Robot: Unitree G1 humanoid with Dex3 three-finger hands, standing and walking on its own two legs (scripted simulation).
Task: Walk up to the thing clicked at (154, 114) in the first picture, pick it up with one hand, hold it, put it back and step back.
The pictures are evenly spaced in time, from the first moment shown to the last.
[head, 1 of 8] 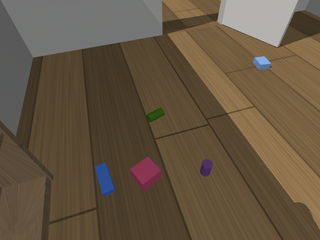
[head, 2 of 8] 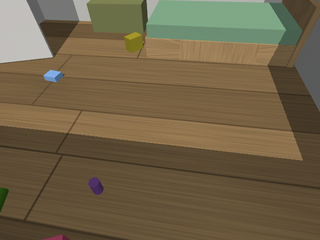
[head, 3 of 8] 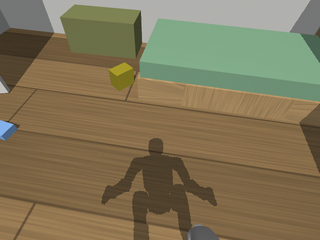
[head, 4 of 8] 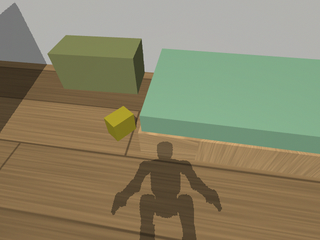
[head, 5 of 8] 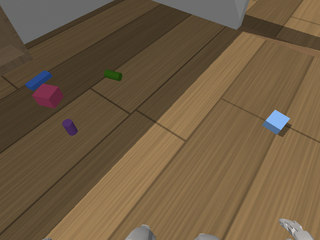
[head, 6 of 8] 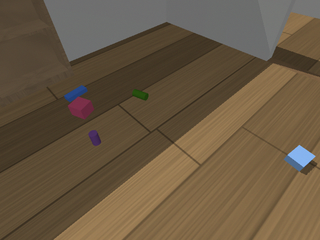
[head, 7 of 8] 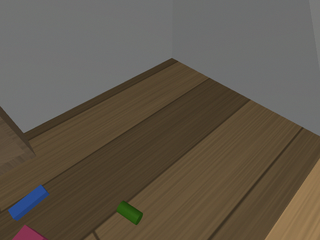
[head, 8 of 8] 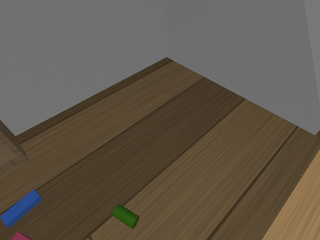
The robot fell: no
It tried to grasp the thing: no
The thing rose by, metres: 0.00
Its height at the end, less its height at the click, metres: +0.00
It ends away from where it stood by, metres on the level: 0.00
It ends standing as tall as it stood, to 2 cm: yes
